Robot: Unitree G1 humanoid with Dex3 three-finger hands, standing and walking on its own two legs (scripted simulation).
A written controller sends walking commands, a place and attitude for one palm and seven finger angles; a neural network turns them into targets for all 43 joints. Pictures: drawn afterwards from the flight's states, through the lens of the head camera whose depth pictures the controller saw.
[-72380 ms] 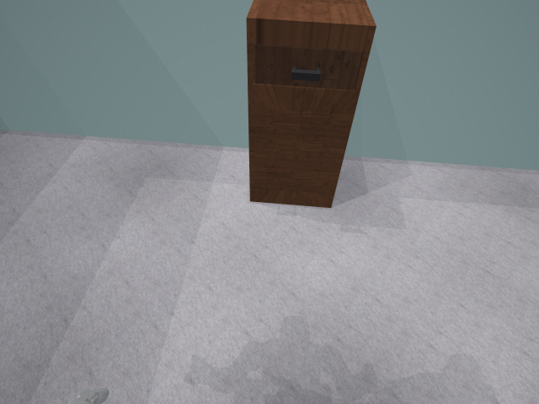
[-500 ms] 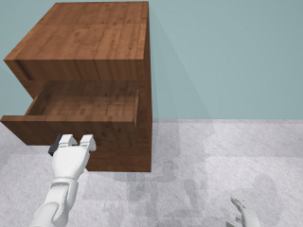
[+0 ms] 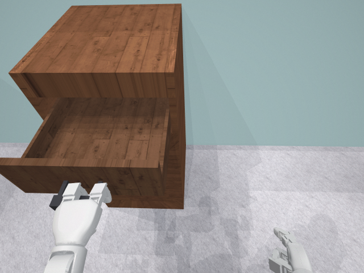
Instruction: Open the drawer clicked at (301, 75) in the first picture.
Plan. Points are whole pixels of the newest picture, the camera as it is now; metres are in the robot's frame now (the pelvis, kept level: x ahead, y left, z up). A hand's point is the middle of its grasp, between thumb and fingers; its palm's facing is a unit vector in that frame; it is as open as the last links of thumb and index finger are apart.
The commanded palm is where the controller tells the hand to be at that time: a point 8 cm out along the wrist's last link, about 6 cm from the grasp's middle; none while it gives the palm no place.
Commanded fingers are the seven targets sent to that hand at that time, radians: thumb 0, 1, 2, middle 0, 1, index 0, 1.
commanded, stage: pull the drawer open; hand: left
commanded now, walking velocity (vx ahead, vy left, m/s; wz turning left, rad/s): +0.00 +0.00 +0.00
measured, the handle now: (79, 194) +0.28 +0.27 +0.00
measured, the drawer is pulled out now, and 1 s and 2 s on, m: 0.22 0.30 0.30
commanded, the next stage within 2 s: open the thumb to release the handle in 0.72 s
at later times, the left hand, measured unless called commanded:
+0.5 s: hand (79, 258) +0.15 +0.23 -0.02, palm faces -0.02 -0.06 -1.00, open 5.9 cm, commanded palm +0.11 +0.24 +0.03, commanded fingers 0.00 0.90 0.90 -0.40 -1.35 -0.40 -1.35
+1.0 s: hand (78, 261) +0.15 +0.23 -0.02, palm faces +0.04 -0.05 -1.00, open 6.0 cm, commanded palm +0.12 +0.24 +0.03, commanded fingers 0.00 0.20 0.60 -0.35 -1.27 -0.35 -1.27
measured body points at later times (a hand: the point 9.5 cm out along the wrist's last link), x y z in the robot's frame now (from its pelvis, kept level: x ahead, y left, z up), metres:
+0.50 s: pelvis +0.00 -0.01 -0.01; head +0.03 -0.03 +0.44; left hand +0.15 +0.23 +0.04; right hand +0.22 -0.23 -0.10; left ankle -0.01 +0.13 -0.69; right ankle +0.02 -0.11 -0.69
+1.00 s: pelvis -0.01 -0.01 -0.02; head +0.03 -0.03 +0.43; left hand +0.14 +0.23 +0.04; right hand +0.19 -0.23 -0.13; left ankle -0.01 +0.13 -0.69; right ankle +0.02 -0.11 -0.69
